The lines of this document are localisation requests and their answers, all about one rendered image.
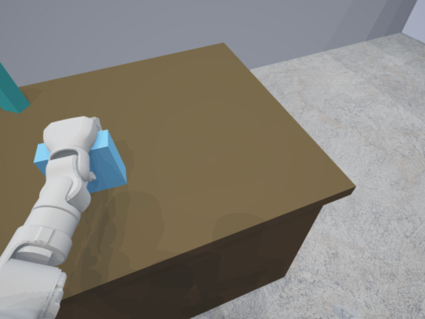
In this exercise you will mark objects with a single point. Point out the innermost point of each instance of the robot left hand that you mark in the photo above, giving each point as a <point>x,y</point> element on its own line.
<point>80,131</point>

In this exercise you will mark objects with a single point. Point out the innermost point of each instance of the left robot forearm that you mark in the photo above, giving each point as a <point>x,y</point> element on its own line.
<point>45,238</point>

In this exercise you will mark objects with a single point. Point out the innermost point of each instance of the robot right hand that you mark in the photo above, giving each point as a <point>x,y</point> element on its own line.
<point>346,313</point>

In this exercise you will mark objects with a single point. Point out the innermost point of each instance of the sponge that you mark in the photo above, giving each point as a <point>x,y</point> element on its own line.
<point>105,163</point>

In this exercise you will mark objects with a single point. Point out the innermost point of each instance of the robot left upper arm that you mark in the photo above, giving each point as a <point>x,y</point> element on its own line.
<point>30,290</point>

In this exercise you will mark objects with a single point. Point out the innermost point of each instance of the table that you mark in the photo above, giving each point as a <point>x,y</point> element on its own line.
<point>223,185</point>

